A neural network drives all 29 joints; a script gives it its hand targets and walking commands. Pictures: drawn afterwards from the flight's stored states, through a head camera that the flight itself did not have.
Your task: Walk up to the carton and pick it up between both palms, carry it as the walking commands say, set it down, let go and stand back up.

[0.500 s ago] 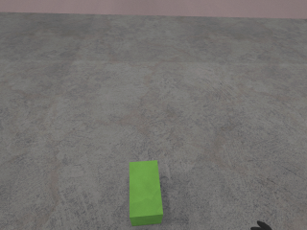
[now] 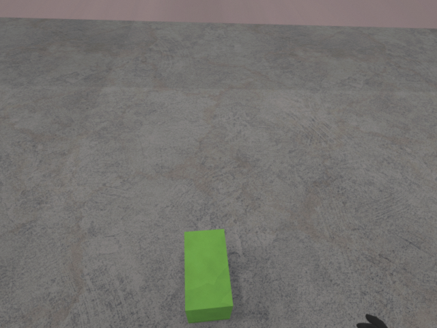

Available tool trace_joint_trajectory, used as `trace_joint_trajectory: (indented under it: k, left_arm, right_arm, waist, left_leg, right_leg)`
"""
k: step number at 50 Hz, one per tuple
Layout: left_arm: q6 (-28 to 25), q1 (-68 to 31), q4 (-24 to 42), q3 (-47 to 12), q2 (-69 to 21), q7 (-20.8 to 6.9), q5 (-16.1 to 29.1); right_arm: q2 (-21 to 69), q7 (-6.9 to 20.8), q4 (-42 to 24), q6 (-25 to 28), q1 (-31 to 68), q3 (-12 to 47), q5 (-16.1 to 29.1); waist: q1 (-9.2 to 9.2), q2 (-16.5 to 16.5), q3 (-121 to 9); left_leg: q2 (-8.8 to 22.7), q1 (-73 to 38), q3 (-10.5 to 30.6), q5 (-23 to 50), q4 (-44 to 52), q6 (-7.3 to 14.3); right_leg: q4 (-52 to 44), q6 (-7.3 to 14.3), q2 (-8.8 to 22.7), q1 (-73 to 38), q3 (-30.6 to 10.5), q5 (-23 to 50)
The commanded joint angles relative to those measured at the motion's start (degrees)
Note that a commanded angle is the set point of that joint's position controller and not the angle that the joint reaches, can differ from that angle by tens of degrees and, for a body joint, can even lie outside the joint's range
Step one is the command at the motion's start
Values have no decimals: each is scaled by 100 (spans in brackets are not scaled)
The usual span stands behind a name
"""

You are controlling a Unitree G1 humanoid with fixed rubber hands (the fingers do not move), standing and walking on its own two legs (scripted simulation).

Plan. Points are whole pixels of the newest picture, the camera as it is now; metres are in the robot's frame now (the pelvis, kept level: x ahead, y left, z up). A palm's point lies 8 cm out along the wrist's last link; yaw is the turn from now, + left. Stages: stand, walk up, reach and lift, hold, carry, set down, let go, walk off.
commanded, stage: walk up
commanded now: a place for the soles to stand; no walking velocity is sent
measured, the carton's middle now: (206, 275) +0.44 +0.04 -0.65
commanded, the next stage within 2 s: reach and lift in 0.76 s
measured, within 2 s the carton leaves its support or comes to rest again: neither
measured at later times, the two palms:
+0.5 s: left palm out of the picture +0.09 +0.32 -0.10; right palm out of the picture +0.10 -0.31 -0.10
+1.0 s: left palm out of the picture +0.15 +0.28 -0.09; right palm out of the picture +0.15 -0.29 -0.09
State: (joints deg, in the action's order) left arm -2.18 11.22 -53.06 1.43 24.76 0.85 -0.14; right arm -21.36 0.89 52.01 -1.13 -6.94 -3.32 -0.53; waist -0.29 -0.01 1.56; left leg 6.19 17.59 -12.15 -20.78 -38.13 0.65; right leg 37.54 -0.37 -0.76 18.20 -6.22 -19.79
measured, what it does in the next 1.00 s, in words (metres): stands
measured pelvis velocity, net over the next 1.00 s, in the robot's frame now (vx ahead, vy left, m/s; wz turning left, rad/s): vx -0.01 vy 0.00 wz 0.03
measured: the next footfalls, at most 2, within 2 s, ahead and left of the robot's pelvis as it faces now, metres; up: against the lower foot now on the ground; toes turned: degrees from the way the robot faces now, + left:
none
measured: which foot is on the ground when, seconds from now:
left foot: down 0.00-1.00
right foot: down 0.00-1.00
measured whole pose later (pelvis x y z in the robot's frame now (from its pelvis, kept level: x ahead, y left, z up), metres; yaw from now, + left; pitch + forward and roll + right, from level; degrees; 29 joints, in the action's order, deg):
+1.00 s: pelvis -0.01 +0.00 +0.00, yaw +2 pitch +2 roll +0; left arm 7.9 3.5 -38.9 1.8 18.8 -1.3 -0.8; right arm -21.1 1.9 40.7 -7.6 -4.7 -3.4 -1.3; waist -0.3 0.2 4.5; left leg 2.5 21.0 -7.6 -19.9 -38.5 1.1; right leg 38.4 -2.2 1.3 20.9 -4.2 -19.9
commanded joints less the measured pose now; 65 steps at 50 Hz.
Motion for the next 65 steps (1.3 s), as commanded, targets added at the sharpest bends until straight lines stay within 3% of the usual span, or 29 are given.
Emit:
trace_joint_trajectory:
  k: [1,3,4,6,7,9,10,11,13,15,16,17,18,20,22,26,28,34,35,38,39,40,45,55,56,59,60,61,65]
  left_arm:
    - [-52,53,306,199,939,81,-119]
    - [-81,19,250,231,1042,87,-131]
    - [-85,52,216,230,1138,99,-175]
    - [-129,59,255,285,1405,120,-232]
    - [-143,-16,273,310,1504,138,-256]
    - [-113,-171,341,296,1362,184,-220]
    - [-97,-369,318,193,1252,181,-173]
    - [-104,-401,325,168,1123,158,-139]
    - [-82,-301,258,130,960,129,-69]
    - [-80,-96,195,106,918,144,-44]
    - [-95,12,153,155,968,145,-65]
    - [-108,-8,211,190,1108,141,-131]
    - [-113,-49,205,199,1171,147,-127]
    - [-128,86,181,227,1329,183,-174]
    - [-150,-130,247,264,1384,220,-160]
    - [-98,-503,257,193,1131,206,-134]
    - [-84,-291,197,168,1039,188,-92]
    - [-83,-225,201,222,1185,182,-144]
    - [-78,-285,245,210,1173,173,-136]
    - [-91,-332,274,217,1152,187,-145]
    - [183,-1583,2285,456,3,-155,-267]
    - [436,-1445,2141,532,129,-244,-238]
    - [1102,-989,1853,771,217,-302,-438]
    - [671,-1763,1640,1071,344,-270,-227]
    - [604,-1965,1585,997,252,-304,-20]
    - [463,-2604,1671,1000,330,-374,136]
    - [448,-2690,1577,1109,453,-396,139]
    - [410,-2728,1507,1075,469,-375,206]
    - [443,-3304,1429,1323,677,-388,215]
  right_arm:
    - [-1504,-6,-410,136,397,-410,-55]
    - [-1421,-32,-444,70,446,-368,-9]
    - [-1279,-9,-522,42,552,-376,17]
    - [-1130,-18,-649,26,630,-332,96]
    - [-1064,-7,-614,29,602,-294,79]
    - [-1054,-9,-467,87,360,-283,97]
    - [-1067,-19,-396,138,224,-313,39]
    - [-1268,-23,-329,182,156,-357,38]
    - [-1397,-42,-214,195,194,-333,46]
    - [-1414,-2,-398,133,532,-332,22]
    - [-1328,-3,-417,94,585,-299,26]
    - [-1342,-9,-498,89,523,-324,24]
    - [-1301,-31,-464,76,369,-318,38]
    - [-1201,-42,-535,50,427,-334,103]
    - [-1127,-22,-537,28,426,-304,75]
    - [-1306,-29,-351,84,169,-346,38]
    - [-1381,-6,-410,78,428,-367,3]
    - [-1242,-20,-473,30,399,-340,45]
    - [-1259,-16,-468,31,323,-340,56]
    - [-1213,-14,-433,37,363,-326,18]
    - [-264,33,-2132,-89,1077,-518,116]
    - [-470,89,-2003,-320,824,-667,15]
    - [-543,140,-1859,-698,519,-796,-129]
    - [-39,-66,-2077,-358,1328,-582,20]
    - [106,-125,-2192,-313,1450,-451,54]
    - [231,-293,-2190,-291,1789,-393,96]
    - [392,-348,-2566,-240,2168,-295,217]
    - [312,-392,-2378,-221,2017,-463,98]
    - [698,-620,-2268,-380,2367,-368,196]
  waist:
    - [-38,-380,-249]
    - [33,36,-22]
    - [-28,80,148]
    - [-38,806,-236]
    - [2,1003,-278]
    - [-76,841,-311]
    - [-224,711,-276]
    - [-255,173,-513]
    - [-122,-90,-337]
    - [36,-234,-248]
    - [94,-232,-82]
    - [29,165,-145]
    - [-48,4,-368]
    - [-38,540,-447]
    - [-90,603,-448]
    - [-238,294,-128]
    - [-31,-29,-284]
    - [-152,412,-221]
    - [-166,130,-327]
    - [-150,290,-154]
    - [259,-417,7]
    - [171,-445,252]
    - [-107,-262,-43]
    - [119,246,-1252]
    - [136,515,-1316]
    - [152,545,-1683]
    - [354,767,-1920]
    - [117,762,-1979]
    - [326,805,-2125]
  left_leg:
    - [1189,-729,1104,1051,971,900]
    - [831,-335,747,580,667,639]
    - [450,-344,561,227,302,433]
    - [-60,-340,635,-323,-268,144]
    - [-164,-264,688,-537,-224,58]
    - [-232,-646,802,-252,143,97]
    - [-76,-1103,989,114,499,205]
    - [217,-1534,1176,618,796,315]
    - [883,-1178,1504,700,1224,792]
    - [821,-706,1215,1093,1035,904]
    - [594,-580,930,1142,751,702]
    - [430,-688,723,1475,469,535]
    - [227,-799,630,1419,322,409]
    - [74,-741,683,1067,-97,352]
    - [-36,-764,907,711,-9,274]
    - [290,-1106,1096,855,706,527]
    - [583,-957,1015,548,950,630]
    - [185,-859,864,645,479,459]
    - [142,-1026,785,708,396,426]
    - [176,-1037,921,536,517,465]
    - [-920,441,955,961,460,-325]
    - [-799,238,890,733,603,-346]
    - [-652,32,1121,715,532,-123]
    - [-754,361,1264,2135,-771,-99]
    - [-813,490,1252,2113,-883,-43]
    - [-885,1028,1184,2067,-1146,-92]
    - [-839,1089,1191,2027,-1202,-46]
    - [-905,1268,1143,2131,-1236,-77]
    - [-941,1877,1040,1620,-1316,-59]
  right_leg:
    - [275,146,86,308,127,1393]
    - [-162,285,130,196,-160,1739]
    - [-606,474,278,394,-686,1862]
    - [-1144,893,833,227,-1835,2236]
    - [-1262,1030,973,94,-2048,2105]
    - [-1128,1076,970,373,-1900,2192]
    - [-973,826,777,764,-1512,1968]
    - [-686,595,536,905,-1179,1960]
    - [-45,210,122,683,-205,1630]
    - [42,193,104,254,86,1644]
    - [-225,275,248,194,-120,2002]
    - [-345,337,319,140,-319,2606]
    - [-343,441,404,27,-518,2934]
    - [-626,671,644,51,-1067,3151]
    - [-831,872,896,136,-1534,2906]
    - [-531,468,382,788,-687,1956]
    - [-273,284,183,511,-150,1780]
    - [-627,516,457,453,-730,2184]
    - [-661,539,517,428,-796,2256]
    - [-761,554,543,697,-837,1997]
    - [-491,53,-207,1048,781,428]
    - [-573,-2,-236,876,998,132]
    - [-334,-164,-184,876,862,536]
    - [611,-302,-206,1651,708,1587]
    - [654,-312,-222,1755,649,1601]
    - [857,-325,-207,1847,577,1723]
    - [874,-373,-205,1825,618,1690]
    - [962,-354,-223,1731,599,1964]
    - [992,-402,-152,1986,560,1529]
